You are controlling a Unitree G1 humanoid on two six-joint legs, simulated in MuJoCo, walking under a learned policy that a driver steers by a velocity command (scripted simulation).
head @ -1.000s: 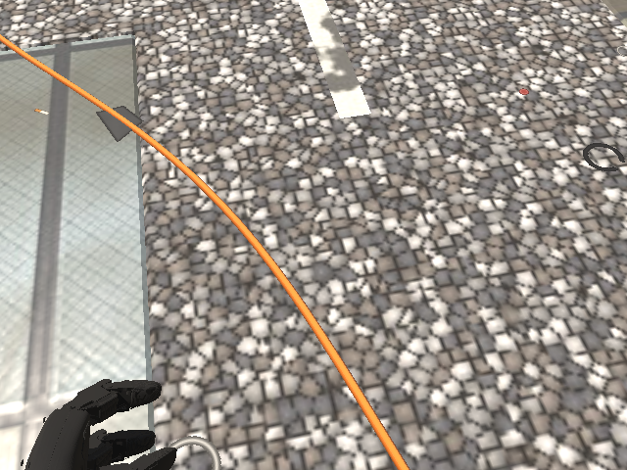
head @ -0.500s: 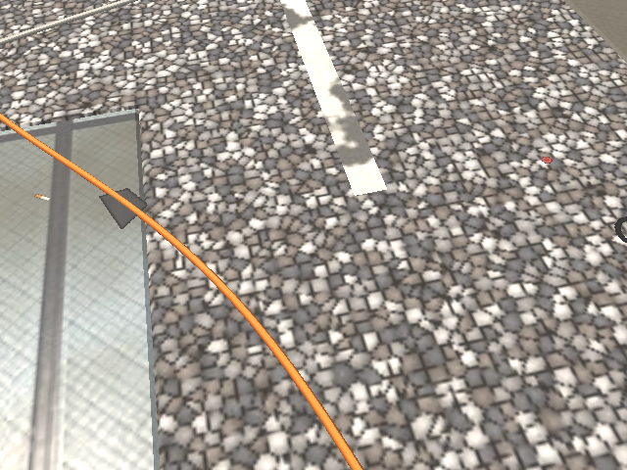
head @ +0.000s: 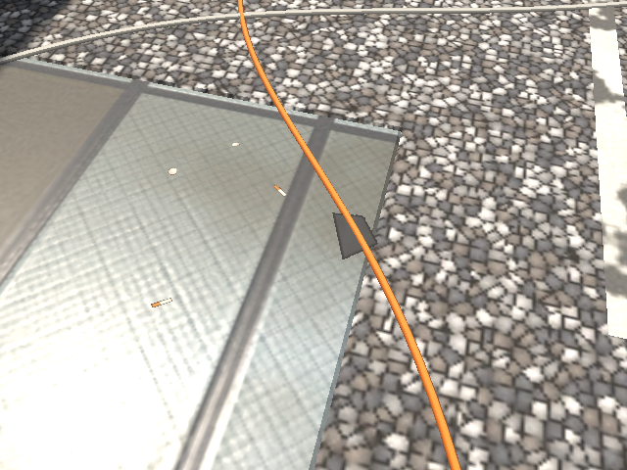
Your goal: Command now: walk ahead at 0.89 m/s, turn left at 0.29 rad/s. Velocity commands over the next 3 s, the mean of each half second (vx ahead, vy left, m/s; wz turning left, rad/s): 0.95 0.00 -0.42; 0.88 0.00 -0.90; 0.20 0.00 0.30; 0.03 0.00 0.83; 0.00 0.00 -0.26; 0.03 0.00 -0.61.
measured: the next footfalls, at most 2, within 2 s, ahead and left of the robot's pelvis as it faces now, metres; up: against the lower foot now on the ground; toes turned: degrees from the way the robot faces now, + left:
right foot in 0.34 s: +0.49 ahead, -0.04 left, +0.00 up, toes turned -10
left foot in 0.76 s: +0.95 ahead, +0.00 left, +0.00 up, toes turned -33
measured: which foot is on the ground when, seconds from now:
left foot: down 0.00-0.34, up 0.36-0.74, down 0.76-1.00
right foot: up 0.00-0.32, down 0.34-0.76, up 0.78-1.00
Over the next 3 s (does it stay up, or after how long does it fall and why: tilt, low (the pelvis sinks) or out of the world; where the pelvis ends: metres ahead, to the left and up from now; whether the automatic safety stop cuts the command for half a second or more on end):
stays up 1.15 -0.33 0.02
